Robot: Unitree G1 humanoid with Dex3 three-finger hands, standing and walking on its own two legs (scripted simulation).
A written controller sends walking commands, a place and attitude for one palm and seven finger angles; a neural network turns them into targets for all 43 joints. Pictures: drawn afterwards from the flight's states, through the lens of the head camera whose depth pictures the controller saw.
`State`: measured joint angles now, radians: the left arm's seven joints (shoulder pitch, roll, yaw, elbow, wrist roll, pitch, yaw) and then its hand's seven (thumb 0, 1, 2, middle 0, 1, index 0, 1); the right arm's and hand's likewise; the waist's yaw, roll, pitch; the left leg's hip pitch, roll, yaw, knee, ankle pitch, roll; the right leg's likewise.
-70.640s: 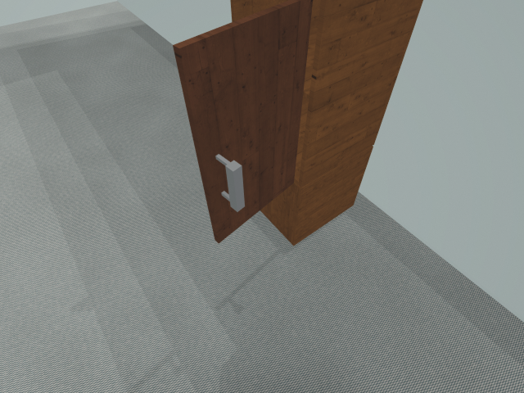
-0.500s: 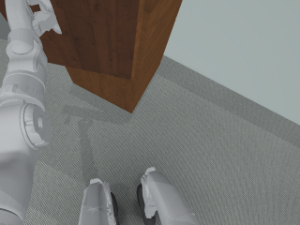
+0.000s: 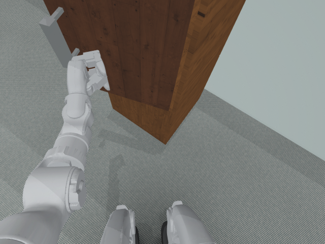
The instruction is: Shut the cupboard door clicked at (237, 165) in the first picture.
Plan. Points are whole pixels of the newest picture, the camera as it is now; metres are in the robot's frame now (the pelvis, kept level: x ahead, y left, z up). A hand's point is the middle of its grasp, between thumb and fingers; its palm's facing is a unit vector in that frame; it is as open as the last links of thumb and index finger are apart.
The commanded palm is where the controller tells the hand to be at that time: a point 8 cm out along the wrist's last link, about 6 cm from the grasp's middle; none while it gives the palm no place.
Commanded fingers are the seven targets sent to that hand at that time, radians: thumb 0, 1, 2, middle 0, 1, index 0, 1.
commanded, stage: draw the hand back to the body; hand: left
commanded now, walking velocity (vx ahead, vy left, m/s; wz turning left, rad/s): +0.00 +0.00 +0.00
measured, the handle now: (64, 39) +0.64 +0.21 +0.04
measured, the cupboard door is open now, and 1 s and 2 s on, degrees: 18 18 18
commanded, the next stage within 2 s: step back with the hand held close in 1.70 s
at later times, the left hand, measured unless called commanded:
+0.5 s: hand (63, 90) +0.42 +0.16 +0.13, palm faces +0.09 -1.00 -0.03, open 3.1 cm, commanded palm +0.38 +0.20 +0.13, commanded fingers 0.00 0.90 0.90 -1.30 -1.50 -1.30 -1.50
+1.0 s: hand out of the picture +0.29 +0.23 +0.22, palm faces +0.30 -0.91 -0.28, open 3.8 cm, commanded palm +0.24 +0.27 +0.23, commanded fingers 0.00 0.90 0.90 -0.61 -0.75 -0.61 -0.75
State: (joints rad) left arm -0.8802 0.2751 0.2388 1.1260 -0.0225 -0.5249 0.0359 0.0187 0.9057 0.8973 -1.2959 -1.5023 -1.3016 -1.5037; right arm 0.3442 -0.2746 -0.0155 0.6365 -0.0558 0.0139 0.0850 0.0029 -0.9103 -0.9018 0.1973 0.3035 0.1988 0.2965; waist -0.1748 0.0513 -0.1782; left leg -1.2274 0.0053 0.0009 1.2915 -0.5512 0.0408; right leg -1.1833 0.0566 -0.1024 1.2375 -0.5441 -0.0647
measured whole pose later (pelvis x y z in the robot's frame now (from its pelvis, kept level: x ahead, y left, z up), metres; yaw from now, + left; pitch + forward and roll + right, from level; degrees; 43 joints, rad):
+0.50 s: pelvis +0.01 -0.01 +0.06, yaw +0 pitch +16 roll -1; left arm -0.41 0.25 0.20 0.70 -0.17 -0.40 -0.06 0.02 0.90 0.90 -1.30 -1.50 -1.30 -1.50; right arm 0.38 -0.24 0.03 0.59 0.03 0.05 0.01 0.01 -0.91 -0.90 0.20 0.30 0.20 0.30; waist -0.07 0.04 -0.15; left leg -0.81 0.00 0.02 0.98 -0.46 0.03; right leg -0.78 0.06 -0.06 0.95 -0.46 -0.07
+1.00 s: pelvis +0.03 +0.01 +0.12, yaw +1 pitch +0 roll -1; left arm 0.16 0.30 0.13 -0.01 -0.08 -0.06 0.10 0.02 0.90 0.90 -0.87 -1.04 -0.88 -1.04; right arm 0.18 -0.22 0.06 0.53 0.05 0.01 -0.08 0.01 -0.91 -0.90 0.20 0.30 0.20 0.30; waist 0.04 0.07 -0.06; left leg -0.25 -0.04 0.02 0.56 -0.31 0.05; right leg -0.22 0.04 -0.04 0.53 -0.31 -0.04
